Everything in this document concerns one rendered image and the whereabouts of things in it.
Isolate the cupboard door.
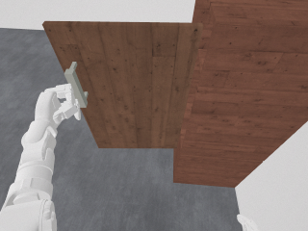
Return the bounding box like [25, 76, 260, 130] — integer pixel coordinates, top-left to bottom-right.
[42, 21, 204, 149]

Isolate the robot left hand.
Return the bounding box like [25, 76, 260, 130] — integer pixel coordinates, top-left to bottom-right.
[35, 83, 81, 129]

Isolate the robot left forearm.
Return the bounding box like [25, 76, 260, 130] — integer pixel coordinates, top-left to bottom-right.
[0, 119, 58, 216]

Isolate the robot right hand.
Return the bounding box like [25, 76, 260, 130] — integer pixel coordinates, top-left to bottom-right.
[237, 214, 259, 231]

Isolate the handle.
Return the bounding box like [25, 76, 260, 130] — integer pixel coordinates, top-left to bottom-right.
[64, 62, 89, 108]

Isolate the robot left upper arm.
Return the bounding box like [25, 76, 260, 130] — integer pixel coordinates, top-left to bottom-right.
[0, 199, 57, 231]

